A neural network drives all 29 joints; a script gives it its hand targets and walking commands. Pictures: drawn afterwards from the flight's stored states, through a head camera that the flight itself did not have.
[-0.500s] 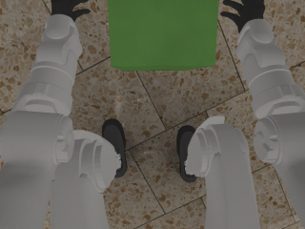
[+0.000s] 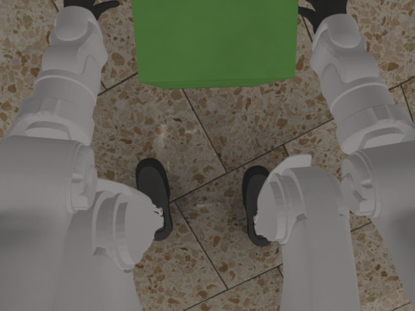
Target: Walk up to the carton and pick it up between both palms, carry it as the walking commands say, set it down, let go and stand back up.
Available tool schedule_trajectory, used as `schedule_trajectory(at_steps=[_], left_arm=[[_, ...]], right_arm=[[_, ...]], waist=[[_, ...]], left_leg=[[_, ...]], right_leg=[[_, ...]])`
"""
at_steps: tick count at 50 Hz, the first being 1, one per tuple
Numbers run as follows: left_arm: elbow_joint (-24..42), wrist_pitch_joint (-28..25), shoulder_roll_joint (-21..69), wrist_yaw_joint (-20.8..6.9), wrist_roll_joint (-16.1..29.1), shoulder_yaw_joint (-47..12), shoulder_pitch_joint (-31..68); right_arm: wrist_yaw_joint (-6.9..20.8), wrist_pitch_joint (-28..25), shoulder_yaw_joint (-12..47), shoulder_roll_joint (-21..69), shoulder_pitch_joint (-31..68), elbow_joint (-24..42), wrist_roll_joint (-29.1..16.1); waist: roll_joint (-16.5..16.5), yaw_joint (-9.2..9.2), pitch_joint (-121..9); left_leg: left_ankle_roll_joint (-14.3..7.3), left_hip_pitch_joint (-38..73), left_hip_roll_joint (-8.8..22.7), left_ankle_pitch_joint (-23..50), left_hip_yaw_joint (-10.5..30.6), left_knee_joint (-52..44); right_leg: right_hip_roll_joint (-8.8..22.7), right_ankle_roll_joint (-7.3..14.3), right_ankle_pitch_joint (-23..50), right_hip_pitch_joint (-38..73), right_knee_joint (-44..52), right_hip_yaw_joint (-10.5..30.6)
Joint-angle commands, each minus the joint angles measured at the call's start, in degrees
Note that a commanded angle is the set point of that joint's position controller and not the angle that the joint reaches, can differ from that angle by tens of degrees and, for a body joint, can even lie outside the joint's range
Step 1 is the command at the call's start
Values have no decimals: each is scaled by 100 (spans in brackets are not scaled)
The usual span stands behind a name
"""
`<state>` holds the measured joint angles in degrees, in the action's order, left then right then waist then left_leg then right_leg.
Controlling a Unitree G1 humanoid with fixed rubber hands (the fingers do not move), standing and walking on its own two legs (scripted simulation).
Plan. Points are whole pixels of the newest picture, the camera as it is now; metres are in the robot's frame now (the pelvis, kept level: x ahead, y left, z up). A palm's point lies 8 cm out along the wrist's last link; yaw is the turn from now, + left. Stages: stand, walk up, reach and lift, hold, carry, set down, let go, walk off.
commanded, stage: reach and lift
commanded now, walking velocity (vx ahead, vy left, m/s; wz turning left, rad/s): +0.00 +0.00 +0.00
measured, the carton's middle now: (210, 24) +0.53 -0.02 -0.24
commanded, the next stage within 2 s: none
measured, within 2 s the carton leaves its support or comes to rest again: leaves its support in 1.12 s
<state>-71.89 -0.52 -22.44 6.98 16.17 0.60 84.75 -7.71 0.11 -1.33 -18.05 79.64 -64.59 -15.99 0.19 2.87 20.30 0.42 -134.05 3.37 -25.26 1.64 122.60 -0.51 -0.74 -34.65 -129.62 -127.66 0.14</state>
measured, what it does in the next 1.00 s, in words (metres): stands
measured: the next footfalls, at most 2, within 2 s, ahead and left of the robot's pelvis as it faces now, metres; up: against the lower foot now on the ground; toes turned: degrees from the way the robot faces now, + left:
none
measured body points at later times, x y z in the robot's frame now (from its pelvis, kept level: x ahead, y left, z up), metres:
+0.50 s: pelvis +0.00 +0.00 +0.01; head +0.37 +0.00 +0.25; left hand +0.56 +0.13 -0.18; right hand +0.54 -0.17 -0.18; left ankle +0.14 +0.13 -0.33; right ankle +0.10 -0.12 -0.33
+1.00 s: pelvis +0.00 +0.00 -0.01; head +0.36 +0.00 +0.25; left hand +0.56 +0.13 -0.18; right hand +0.54 -0.17 -0.18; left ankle +0.14 +0.13 -0.33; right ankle +0.10 -0.12 -0.33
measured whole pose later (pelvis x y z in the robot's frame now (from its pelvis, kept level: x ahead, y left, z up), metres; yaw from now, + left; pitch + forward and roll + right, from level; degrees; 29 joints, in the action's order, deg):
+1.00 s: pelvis +0.00 +0.00 -0.01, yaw -2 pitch +35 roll -1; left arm -71.3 5.6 -17.0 7.1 5.8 7.1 87.7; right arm -6.1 6.4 -9.0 -14.7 82.6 -63.8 -8.9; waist -0.2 1.7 20.9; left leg 1.3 -134.1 1.0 -25.8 2.8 125.2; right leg -2.2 -1.6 -33.8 -130.0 -129.1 0.3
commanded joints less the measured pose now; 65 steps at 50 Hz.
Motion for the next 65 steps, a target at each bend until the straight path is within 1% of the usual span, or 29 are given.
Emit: schedule_trajectory(at_steps=[1,15,21,24,28,30,32,34,36,38,40,43,45,48,51,54,57,59,61,65], left_arm=[[469,-127,-430,25,-15,20,1278],[436,-215,76,177,-182,-143,1481],[465,-257,368,216,-301,-162,1565],[510,-282,696,160,-265,-293,1702],[549,-295,1177,44,-223,-465,1934],[568,-284,1652,-69,-244,-554,2143],[571,-248,2415,-264,-318,-642,2429],[576,-171,3449,-547,-462,-685,2776],[629,-49,4110,-787,-659,-565,2966],[719,74,4553,-961,-813,-435,3023],[793,192,4954,-1104,-885,-373,3038],[923,365,5406,-1313,-945,-317,3018],[1047,453,5634,-1404,-932,-347,3010],[1189,513,5887,-1476,-859,-344,2887],[1445,533,6046,-1500,-765,-395,2854],[1784,546,6235,-1472,-645,-527,2843],[2131,582,6457,-1435,-541,-651,2834],[2296,625,6585,-1432,-525,-683,2811],[2392,680,6685,-1445,-564,-667,2802],[2475,831,6815,-1448,-733,-579,2841]], right_arm=[[-14,-118,-73,-550,1356,438,36],[-53,-245,-3,-220,1547,324,75],[3,-277,219,161,1738,411,-22],[62,-299,372,481,1866,450,-71],[161,-307,548,1003,2092,494,-101],[267,-289,657,1522,2329,533,-96],[451,-242,799,2310,2727,604,-63],[727,-150,970,3309,3255,707,16],[979,-21,966,3934,3581,801,149],[1150,98,893,4372,3745,908,265],[1275,197,795,4731,3807,984,368],[1463,354,696,5170,3903,1172,456],[1574,437,665,5353,3942,1287,478],[1684,521,669,5562,3906,1484,503],[1741,574,715,5790,3776,1722,493],[1741,593,857,5973,3761,2052,401],[1698,626,981,6111,3705,2329,394],[1665,671,983,6189,3567,2410,497],[1646,735,925,6251,3413,2409,659],[1651,873,773,6282,3361,2441,962]], waist=[[67,89,-6701],[235,99,-6775],[174,-72,-6785],[171,-61,-6760],[175,-84,-6743],[173,-121,-6714],[168,-178,-6628],[161,-252,-6480],[119,-338,-6390],[73,-407,-6409],[84,-428,-6412],[124,-413,-6341],[161,-405,-6320],[78,-338,-6440],[10,-303,-6871],[2,-290,-7601],[-16,-221,-8284],[-17,-162,-8511],[-24,-105,-8511],[11,-43,-8380]], left_leg=[[57,4042,-408,1094,-270,-384],[89,4366,-522,1207,-176,-533],[53,4446,-564,1267,-173,-589],[40,4436,-580,1275,-186,-613],[26,4398,-605,1241,-208,-639],[16,4340,-628,1209,-224,-641],[1,4235,-670,1158,-248,-626],[-23,4089,-729,1080,-286,-599],[-55,3975,-776,954,-360,-560],[-77,3890,-811,880,-455,-511],[-74,3862,-836,821,-520,-468],[-91,3781,-862,765,-587,-363],[-102,3786,-874,784,-600,-326],[-126,3879,-898,975,-590,-266],[-132,3986,-930,1278,-612,-212],[-130,4290,-965,1701,-622,-170],[-106,4475,-1013,2004,-639,-159],[-78,4412,-1053,2027,-668,-190],[-47,4218,-1086,1890,-708,-250],[-2,4106,-1122,1467,-748,-443]], right_leg=[[-121,-176,1607,2596,1483,-95],[-224,-159,1623,2464,1562,-136],[-267,-177,1622,2466,1590,-139],[-291,-171,1640,2476,1609,-146],[-319,-167,1629,2510,1622,-158],[-342,-161,1607,2513,1612,-160],[-375,-153,1553,2465,1572,-164],[-419,-134,1457,2375,1502,-175],[-478,-122,1312,2327,1424,-201],[-540,-121,1235,2391,1378,-234],[-594,-106,1148,2386,1338,-283],[-641,-82,1088,2237,1285,-317],[-659,-64,1072,2155,1243,-338],[-678,-60,1211,2129,1185,-392],[-692,-70,1564,2368,1142,-415],[-705,-83,1985,2664,1094,-451],[-722,-84,2347,3015,1086,-477],[-734,-83,2480,3199,1108,-480],[-742,-85,2460,3255,1161,-482],[-755,-92,2042,3000,1315,-536]])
